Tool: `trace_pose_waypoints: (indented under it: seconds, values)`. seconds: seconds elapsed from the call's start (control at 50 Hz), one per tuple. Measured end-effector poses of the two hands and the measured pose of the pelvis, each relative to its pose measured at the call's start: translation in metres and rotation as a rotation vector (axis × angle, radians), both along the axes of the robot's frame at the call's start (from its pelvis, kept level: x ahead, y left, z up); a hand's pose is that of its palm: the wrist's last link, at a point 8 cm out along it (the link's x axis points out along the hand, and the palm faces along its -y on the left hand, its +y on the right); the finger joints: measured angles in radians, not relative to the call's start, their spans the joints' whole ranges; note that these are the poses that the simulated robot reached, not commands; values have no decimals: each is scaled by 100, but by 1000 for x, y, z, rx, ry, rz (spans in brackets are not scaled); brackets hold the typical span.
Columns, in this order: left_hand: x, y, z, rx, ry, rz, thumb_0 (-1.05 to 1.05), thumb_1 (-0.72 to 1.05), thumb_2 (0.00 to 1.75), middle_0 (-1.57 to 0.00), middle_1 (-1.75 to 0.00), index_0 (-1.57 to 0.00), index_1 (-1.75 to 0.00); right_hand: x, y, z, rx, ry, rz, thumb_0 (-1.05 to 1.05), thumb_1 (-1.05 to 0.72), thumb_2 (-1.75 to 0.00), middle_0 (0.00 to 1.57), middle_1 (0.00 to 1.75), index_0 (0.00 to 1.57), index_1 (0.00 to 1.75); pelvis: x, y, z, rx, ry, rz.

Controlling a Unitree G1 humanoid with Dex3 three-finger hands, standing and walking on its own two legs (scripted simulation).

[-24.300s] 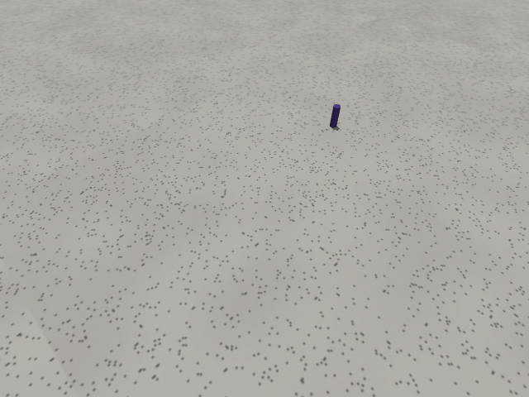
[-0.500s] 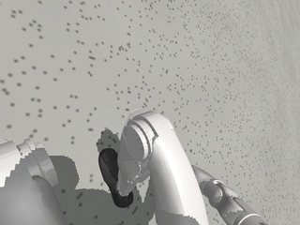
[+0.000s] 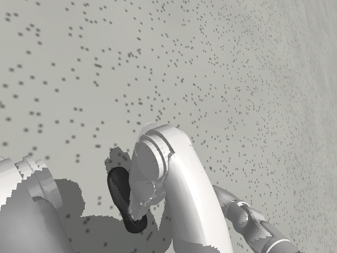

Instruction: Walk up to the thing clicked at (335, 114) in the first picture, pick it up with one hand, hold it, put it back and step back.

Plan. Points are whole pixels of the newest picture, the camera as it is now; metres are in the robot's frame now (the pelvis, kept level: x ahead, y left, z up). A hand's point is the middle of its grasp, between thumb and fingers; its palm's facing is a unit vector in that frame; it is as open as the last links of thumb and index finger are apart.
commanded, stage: open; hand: left
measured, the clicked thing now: out of the picture +0.44 +0.33 -0.21
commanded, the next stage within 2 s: withdraw in 0.48 s
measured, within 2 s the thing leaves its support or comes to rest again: neither
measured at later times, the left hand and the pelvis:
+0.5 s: hand out of the picture +0.45 +0.33 -0.18, palm faces +0.50 -0.87 -0.01, open 12.7 cm; pelvis +0.00 +0.00 +0.00, yaw +0 degrees
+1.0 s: hand out of the picture +0.44 +0.39 -0.10, palm faces +0.51 -0.86 -0.03, open 17.3 cm; pelvis +0.00 +0.00 +0.01, yaw +1 degrees
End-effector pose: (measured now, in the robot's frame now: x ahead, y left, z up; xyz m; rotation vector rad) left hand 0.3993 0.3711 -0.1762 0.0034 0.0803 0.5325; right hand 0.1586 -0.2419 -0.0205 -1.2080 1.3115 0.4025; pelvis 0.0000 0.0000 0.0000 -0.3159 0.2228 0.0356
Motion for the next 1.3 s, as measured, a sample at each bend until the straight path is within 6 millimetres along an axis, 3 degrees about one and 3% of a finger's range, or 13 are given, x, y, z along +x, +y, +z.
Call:
trace_pose_waypoints:
  seconds: [0.14, 0.24, 0.6, 0.78, 0.88, 1.08, 1.2, 1.3]
  values:
    - [0, -1, 2, 3, -9, -4, -1, -9, 78, -101, -96, -104, -95, 0, 0, 0, 2, -3, 2, 0, -90, -89, 21, 30, 20, 30, 0, 0, 1, 0, -1, -2]
    - [3, 0, 5, -1, -20, -3, 0, -9, 67, -92, -83, -93, -82, 2, 0, 2, 1, -12, 2, 0, -90, -89, 21, 30, 20, 30, 0, 0, 1, 0, 0, -3]
    - [1, -1, 2, -10, -15, -1, 0, -37, 29, -48, -38, -48, -37, 4, 4, 4, 0, -16, 12, 0, -90, -89, 21, 30, 20, 30, -1, 1, 2, -6, 0, -4]
    - [6, 4, 9, 2, -53, -7, -1, -51, 19, -28, -23, -28, -23, 6, 5, 4, 0, -24, 6, 0, -91, -90, 21, 30, 20, 30, -1, 1, 2, -5, 0, -2]
    - [5, 24, 29, 32, -97, 15, -1, -57, 13, -20, -16, -19, -16, 4, 2, 3, 5, -33, -32, 0, -91, -90, 21, 30, 20, 30, 0, 0, 4, 0, 12, 2]
    - [-15, 70, 99, 75, -99, -23, -1, -60, 4, -11, -7, -11, -6, 5, -4, -4, 88, -83, -162, 0, -91, -90, 21, 30, 20, 30, 3, -3, 14, 32, 95, 30]
    - [-30, 88, 125, 134, 101, -43, -1, -56, 4, -9, -7, -10, -6, 9, -4, -6, 167, -144, -308, 0, -91, -90, 21, 30, 20, 30, 5, -5, 25, 58, 159, 44]
    - [-51, 111, 162, 200, 229, 20, -1, -52, 6, -9, -8, -9, -6, 10, -3, -8, 225, -152, -404, 0, -92, -91, 21, 30, 20, 30, 6, -8, 39, 81, 218, 64]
